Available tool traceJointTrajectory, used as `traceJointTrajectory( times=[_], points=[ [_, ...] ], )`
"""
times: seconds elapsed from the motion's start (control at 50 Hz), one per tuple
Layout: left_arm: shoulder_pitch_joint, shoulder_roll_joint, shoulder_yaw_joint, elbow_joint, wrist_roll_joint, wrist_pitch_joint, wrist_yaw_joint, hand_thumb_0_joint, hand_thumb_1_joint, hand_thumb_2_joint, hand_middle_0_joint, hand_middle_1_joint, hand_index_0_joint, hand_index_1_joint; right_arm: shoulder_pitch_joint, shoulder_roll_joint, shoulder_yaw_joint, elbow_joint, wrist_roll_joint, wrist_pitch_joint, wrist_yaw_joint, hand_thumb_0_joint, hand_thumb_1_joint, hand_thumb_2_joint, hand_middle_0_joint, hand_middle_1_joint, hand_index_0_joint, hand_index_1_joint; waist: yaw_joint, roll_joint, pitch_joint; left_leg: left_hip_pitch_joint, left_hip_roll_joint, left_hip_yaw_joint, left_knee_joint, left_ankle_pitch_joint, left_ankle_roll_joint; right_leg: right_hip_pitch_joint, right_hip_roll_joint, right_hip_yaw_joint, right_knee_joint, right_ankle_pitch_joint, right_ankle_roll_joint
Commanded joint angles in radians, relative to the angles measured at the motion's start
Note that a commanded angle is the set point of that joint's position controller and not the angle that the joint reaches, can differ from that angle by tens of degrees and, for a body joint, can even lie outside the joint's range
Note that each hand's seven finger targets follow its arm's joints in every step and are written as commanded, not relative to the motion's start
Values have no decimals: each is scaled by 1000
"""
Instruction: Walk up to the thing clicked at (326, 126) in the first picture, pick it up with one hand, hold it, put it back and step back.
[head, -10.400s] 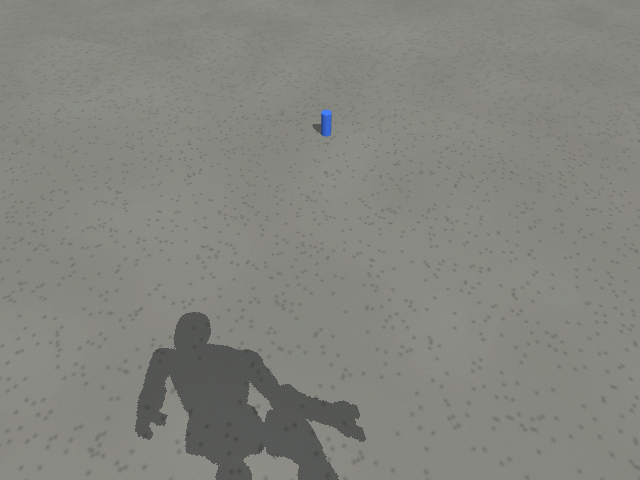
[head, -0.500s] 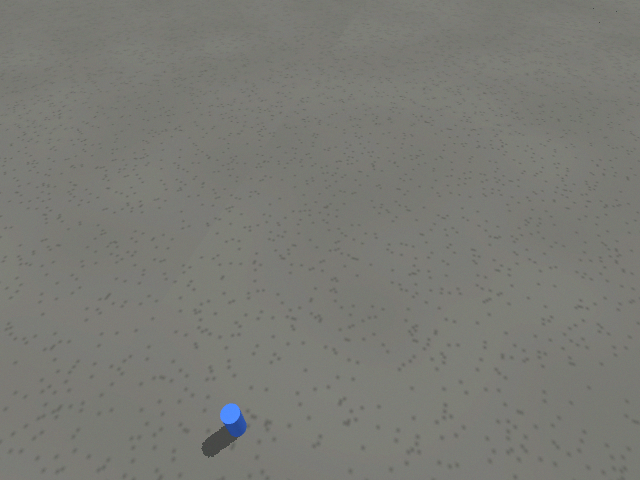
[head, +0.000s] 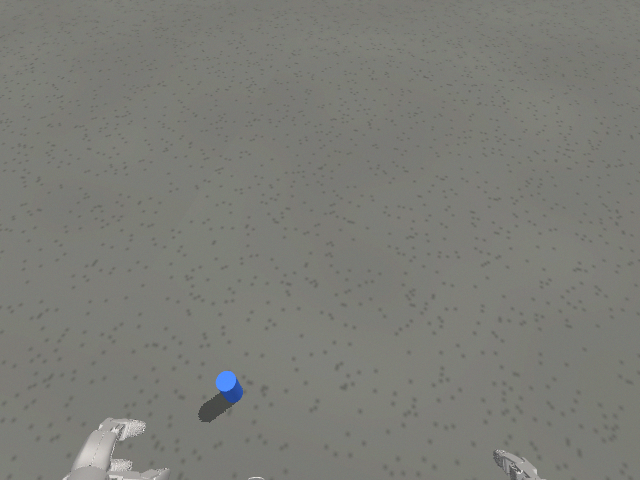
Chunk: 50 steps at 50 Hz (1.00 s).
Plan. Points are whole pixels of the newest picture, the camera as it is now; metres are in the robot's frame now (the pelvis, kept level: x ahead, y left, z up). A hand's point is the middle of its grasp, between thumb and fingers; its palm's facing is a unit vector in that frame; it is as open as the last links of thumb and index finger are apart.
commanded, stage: rise first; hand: left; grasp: from above
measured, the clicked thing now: (230, 387) +0.41 +0.25 -0.69
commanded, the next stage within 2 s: none
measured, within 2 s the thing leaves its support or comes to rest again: neither
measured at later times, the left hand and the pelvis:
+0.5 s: hand out of the picture +0.13 +0.26 -0.22, palm faces -0.22 -0.83 -0.51, open 14.0 cm; pelvis -0.01 +0.01 -0.08, yaw +0 degrees
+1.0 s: hand (173, 435) +0.25 +0.30 -0.41, palm faces -0.45 -0.39 -0.80, open 13.9 cm; pelvis -0.08 +0.00 -0.27, yaw -3 degrees
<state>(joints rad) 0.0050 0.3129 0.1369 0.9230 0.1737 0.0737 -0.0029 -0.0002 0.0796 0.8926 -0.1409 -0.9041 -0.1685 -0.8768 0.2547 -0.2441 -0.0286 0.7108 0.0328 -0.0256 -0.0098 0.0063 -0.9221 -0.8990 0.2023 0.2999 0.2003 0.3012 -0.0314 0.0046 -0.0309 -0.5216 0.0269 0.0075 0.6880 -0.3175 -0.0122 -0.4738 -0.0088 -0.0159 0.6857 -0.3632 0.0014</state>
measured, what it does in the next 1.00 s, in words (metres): lowers itself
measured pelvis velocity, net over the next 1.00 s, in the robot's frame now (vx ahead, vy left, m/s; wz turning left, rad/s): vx -0.08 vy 0.00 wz -0.05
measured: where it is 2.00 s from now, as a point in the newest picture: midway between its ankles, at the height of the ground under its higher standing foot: outside the picture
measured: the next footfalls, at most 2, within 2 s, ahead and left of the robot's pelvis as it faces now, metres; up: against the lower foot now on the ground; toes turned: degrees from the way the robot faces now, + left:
none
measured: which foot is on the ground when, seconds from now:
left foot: down 0.00-1.00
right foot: down 0.00-1.00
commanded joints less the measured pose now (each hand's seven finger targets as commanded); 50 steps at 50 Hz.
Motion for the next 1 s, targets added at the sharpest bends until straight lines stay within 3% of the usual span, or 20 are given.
traceJointTrajectory(
  times=[0.0, 0.08, 0.22, 0.28, 0.3, 0.4, 0.46, 0.48, 0.52, 0.58, 0.62, 0.7, 0.72, 0.74, 0.76, 0.8, 0.84, 0.86, 0.98],
  points=[
    [35, 180, 45, -167, 28, 26, 26, 0, -525, 937, -97, -1081, -112, -1065, -16, -165, -63, -165, -3, -60, -10, 0, -924, -907, 201, 300, 200, 300, 22, 6, -191, 37, -31, 9, 39, 177, 19, -41, 23, -20, 16, 174, -18],
    [57, 180, 51, -303, 54, 21, 31, 0, -533, 944, -98, -1070, -106, -1061, -22, -153, -67, -209, -9, -85, -13, 0, -904, -902, 200, 300, 200, 300, 14, 26, -226, -38, -25, 3, 125, 107, 18, -141, 20, -13, 102, 106, -19],
    [201, 167, 44, -497, 100, 62, 39, 0, -551, 961, -76, -1079, -81, -1074, -25, -145, -70, -253, -17, -110, -16, 0, -895, -900, 200, 300, 200, 300, 7, 72, -324, -90, -6, -25, 247, 175, 20, -256, 25, -18, 233, 135, -19],
    [239, 156, 33, -545, 115, 83, 41, 0, -557, 954, -83, -1080, -89, -1073, -36, -147, -70, -270, -18, -120, -15, 0, -909, -903, 200, 300, 200, 300, 4, 67, -305, -146, 0, -44, 267, 120, 16, -307, 26, -24, 270, 89, -21],
    [247, 170, 47, -578, 117, 88, 45, 0, -547, 951, -78, -1081, -85, -1073, -43, -144, -70, -280, -19, -124, -17, 0, -901, -902, 200, 300, 200, 300, 8, 72, -323, -157, -2, -41, 284, 119, 18, -319, 26, -22, 281, 89, -20],
    [301, 155, 31, -633, 137, 106, 49, 0, -542, 930, -79, -1102, -96, -1084, -51, -139, -62, -298, -21, -144, -16, 0, -919, -905, 200, 300, 200, 300, 0, 62, -355, -218, -3, -46, 366, 143, 23, -381, 27, -27, 359, 98, -20],
    [220, 179, 34, -623, 174, 95, 57, 0, -541, 932, -78, -1099, -93, -1083, -68, -142, -58, -302, -22, -158, -16, 0, -912, -904, 200, 300, 200, 300, -21, 59, -345, -301, -5, -50, 425, 77, 25, -465, 28, -25, 413, 58, -20],
    [203, 193, 39, -611, 189, 85, 58, 0, -528, 925, -71, -1105, -88, -1085, -69, -142, -56, -296, -23, -163, -15, 0, -900, -901, 200, 300, 200, 300, -15, 60, -349, -327, -6, -51, 449, 68, 26, -489, 27, -25, 439, 50, -20],
    [143, 188, 19, -551, 224, 57, 58, 0, -532, 918, -78, -1113, -97, -1091, -79, -147, -53, -287, -22, -175, -8, 0, -912, -904, 200, 300, 200, 300, -30, 46, -355, -400, -12, -46, 516, 40, 30, -564, 28, -22, 496, 29, -20],
    [60, 220, 30, -490, 288, -7, 69, 0, -513, 928, -67, -1106, -85, -1088, -88, -163, -64, -260, -24, -194, 5, 0, -883, -896, 200, 300, 200, 300, -13, 61, -400, -494, -17, -45, 608, -13, 27, -681, 26, -16, 601, -18, -24],
    [1, 224, 9, -458, 340, -50, 82, 0, -501, 932, -66, -1106, -84, -1087, -97, -165, -66, -243, -26, -203, 14, 0, -879, -895, 200, 300, 200, 300, -17, 57, -458, -558, -23, -32, 680, -24, 31, -728, 29, -8, 655, -13, -23],
    [-77, 312, 48, -426, 426, -115, 120, 0, -526, 966, -67, -1100, -76, -1092, -108, -195, -78, -206, -24, -209, 27, 0, -881, -897, 200, 300, 200, 300, 20, 132, -573, -582, -13, -64, 764, 28, 18, -877, 31, -19, 798, -8, -32],
    [-116, 343, 61, -396, 449, -127, 129, 0, -523, 962, -63, -1111, -75, -1099, -109, -201, -81, -196, -22, -204, 29, 0, -881, -898, 200, 300, 200, 300, 12, 113, -588, -621, -11, -65, 799, 35, 23, -905, 32, -23, 822, 0, -31],
    [-157, 331, 41, -375, 471, -139, 134, 0, -534, 975, -60, -1107, -70, -1098, -110, -199, -82, -189, -24, -200, 33, 0, -884, -899, 200, 300, 200, 300, 4, 103, -594, -663, -14, -64, 822, 7, 24, -928, 36, -25, 843, -16, -32],
    [-186, 353, 57, -354, 490, -149, 142, 0, -548, 979, -63, -1111, -72, -1102, -104, -201, -84, -177, -23, -196, 36, 0, -895, -902, 200, 300, 200, 300, 18, 110, -605, -690, -14, -62, 844, -1, 23, -953, 36, -26, 866, -25, -34],
    [-274, 410, 74, -356, 525, -165, 156, 0, -555, 984, -72, -1101, -80, -1094, -102, -205, -90, -162, -25, -187, 37, 0, -910, -906, 200, 300, 200, 300, 25, 118, -666, -733, -16, -47, 900, -28, 29, -976, 39, -21, 884, -42, -31],
    [-321, 409, 65, -293, 559, -173, 164, 0, -540, 985, -64, -1102, -73, -1094, -85, -205, -91, -142, -28, -176, 43, 0, -890, -900, 200, 300, 200, 300, 15, 73, -699, -803, -20, -32, 963, -34, 37, -967, 43, -21, 908, -35, -27],
    [-356, 427, 75, -276, 569, -180, 167, 0, -540, 978, -68, -1110, -81, -1097, -80, -208, -94, -131, -30, -172, 45, 0, -899, -903, 200, 300, 200, 300, 24, 61, -713, -834, -19, -30, 985, -45, 38, -983, 44, -23, 927, -46, -28],
    [-577, 512, 69, -211, 651, -230, 168, 0, -522, 1010, -43, -1087, -49, -1081, -52, -214, -108, -94, -40, -145, 50, 0, -858, -894, 199, 300, 200, 300, 12, 88, -740, -944, -13, -33, 1065, -200, 36, -1092, 46, -37, 995, -176, -32]
  ],
)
